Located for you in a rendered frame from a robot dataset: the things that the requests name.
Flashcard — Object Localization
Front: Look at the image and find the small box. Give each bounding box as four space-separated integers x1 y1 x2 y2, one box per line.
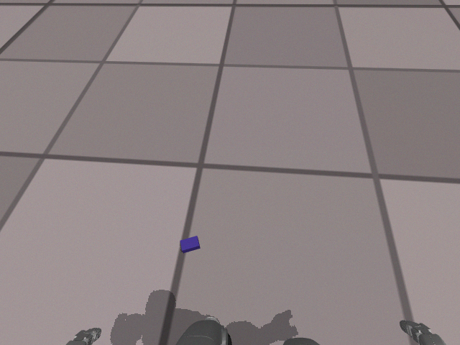
180 236 200 253

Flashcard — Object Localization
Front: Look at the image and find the right robot hand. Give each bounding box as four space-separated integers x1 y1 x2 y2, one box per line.
400 320 446 345

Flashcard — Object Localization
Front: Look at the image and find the left robot hand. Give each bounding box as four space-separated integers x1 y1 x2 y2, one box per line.
66 328 101 345

